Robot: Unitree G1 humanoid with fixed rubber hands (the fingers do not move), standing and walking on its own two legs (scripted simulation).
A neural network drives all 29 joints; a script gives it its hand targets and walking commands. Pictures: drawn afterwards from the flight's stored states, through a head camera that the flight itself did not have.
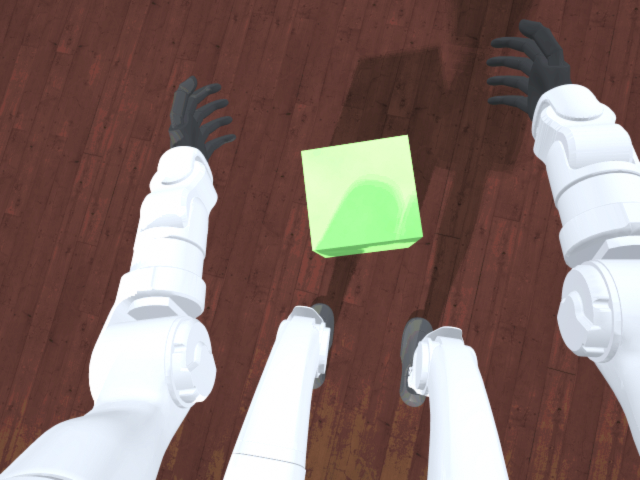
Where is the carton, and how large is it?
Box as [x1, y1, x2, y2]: [301, 135, 422, 257]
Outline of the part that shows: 407,135 301,151 312,250 325,257 401,248 408,247 422,236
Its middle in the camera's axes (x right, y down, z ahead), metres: +0.09 -0.07 +0.87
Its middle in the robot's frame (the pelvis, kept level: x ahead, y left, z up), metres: +0.49 +0.06 -0.51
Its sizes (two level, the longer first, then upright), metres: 0.210 0.200 0.250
